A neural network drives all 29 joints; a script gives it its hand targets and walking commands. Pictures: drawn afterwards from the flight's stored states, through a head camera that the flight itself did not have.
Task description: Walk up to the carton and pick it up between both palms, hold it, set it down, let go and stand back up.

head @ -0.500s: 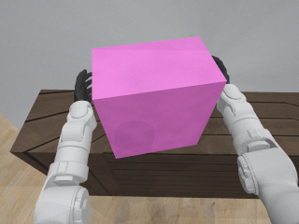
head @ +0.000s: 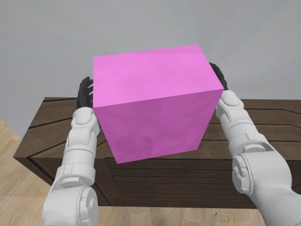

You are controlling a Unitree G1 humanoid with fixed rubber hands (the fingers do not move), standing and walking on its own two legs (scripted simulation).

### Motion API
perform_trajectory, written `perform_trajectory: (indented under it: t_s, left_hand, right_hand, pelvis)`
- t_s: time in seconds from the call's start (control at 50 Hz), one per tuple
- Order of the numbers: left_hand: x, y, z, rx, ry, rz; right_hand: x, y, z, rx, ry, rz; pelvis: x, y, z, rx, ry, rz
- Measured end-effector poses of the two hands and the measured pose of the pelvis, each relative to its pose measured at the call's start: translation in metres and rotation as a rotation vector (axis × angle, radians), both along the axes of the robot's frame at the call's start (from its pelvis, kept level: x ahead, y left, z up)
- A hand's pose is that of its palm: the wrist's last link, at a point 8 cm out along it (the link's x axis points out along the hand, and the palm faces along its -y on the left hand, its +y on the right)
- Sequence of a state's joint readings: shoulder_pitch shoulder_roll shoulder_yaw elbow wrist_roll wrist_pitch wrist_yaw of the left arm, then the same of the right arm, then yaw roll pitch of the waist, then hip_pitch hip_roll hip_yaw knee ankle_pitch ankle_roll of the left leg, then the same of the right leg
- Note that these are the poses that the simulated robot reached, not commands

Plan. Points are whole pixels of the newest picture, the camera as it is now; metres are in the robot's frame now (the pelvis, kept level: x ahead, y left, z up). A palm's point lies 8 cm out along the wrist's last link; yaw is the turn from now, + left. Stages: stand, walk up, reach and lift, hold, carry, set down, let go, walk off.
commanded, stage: reach and lift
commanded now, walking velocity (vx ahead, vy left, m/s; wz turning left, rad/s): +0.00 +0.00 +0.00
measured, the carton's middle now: (153, 110) +0.42 +0.01 +0.06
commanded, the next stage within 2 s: none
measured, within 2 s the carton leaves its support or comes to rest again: neither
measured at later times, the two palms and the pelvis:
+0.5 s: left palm (78, 108) +0.37 +0.20 +0.12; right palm (218, 88) +0.42 -0.16 +0.15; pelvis -0.01 +0.00 +0.00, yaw +0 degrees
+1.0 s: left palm (64, 93) +0.37 +0.22 +0.18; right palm (218, 79) +0.41 -0.14 +0.19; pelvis -0.01 +0.01 +0.00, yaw +0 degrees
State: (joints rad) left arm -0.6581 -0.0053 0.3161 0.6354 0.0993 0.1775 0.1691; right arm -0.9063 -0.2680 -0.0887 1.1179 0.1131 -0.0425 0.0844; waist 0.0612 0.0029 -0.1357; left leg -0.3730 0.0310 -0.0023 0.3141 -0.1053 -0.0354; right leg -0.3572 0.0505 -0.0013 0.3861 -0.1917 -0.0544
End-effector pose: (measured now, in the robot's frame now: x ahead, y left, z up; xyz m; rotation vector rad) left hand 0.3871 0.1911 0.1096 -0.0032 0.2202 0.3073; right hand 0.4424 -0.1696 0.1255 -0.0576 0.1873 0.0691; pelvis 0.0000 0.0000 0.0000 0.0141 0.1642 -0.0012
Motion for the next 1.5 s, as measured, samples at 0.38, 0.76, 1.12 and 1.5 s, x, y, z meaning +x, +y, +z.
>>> perform_trajectory:
  t_s: [0.38, 0.76, 1.12, 1.5]
  left_hand:
    - [-0.017, 0.008, 0.005, -0.009, 0.013, 0.017]
    - [-0.022, 0.011, 0.051, -0.004, 0.006, -0.006]
    - [-0.019, 0.025, 0.088, 0.013, -0.031, -0.043]
    - [-0.026, 0.022, 0.116, 0.009, -0.033, -0.09]
  right_hand:
    - [-0.014, 0.01, 0.014, 0.001, 0.007, -0.004]
    - [-0.03, 0.012, 0.046, -0.001, -0.002, -0.029]
    - [-0.036, 0.024, 0.083, 0.011, -0.045, -0.069]
    - [-0.057, 0.02, 0.115, 0.05, -0.045, -0.118]
  pelvis:
    - [-0.007, 0.005, 0.001, -0.006, -0.042, -0.001]
    - [-0.013, 0.005, 0.002, -0.007, -0.103, -0.001]
    - [-0.011, 0.01, 0.003, -0.01, -0.136, 0.001]
    - [-0.015, 0.015, 0.003, -0.013, -0.169, 0.003]
